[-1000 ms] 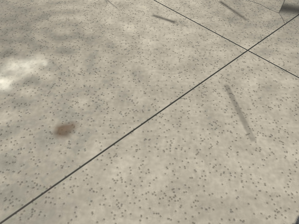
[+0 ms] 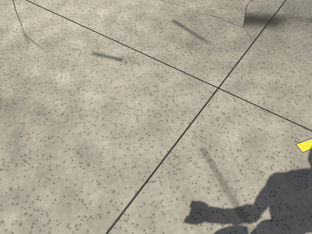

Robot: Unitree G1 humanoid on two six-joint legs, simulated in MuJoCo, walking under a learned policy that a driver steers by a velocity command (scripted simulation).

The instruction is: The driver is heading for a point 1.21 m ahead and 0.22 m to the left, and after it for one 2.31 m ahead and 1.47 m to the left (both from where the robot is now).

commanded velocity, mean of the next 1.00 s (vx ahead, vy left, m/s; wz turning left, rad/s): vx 0.50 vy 0.00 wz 0.44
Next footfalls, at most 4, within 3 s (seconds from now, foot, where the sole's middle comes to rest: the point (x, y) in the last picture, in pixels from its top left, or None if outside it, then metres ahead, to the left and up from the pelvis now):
0.30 right None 0.34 -0.13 -0.78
0.80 left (101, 228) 0.50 0.23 -0.78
1.36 right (125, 151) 0.88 0.14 -0.78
1.82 left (83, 114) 1.12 0.38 -0.78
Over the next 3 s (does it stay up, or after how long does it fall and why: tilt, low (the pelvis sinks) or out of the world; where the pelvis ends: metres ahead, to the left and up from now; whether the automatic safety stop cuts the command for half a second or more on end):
stays up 1.53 0.38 0.00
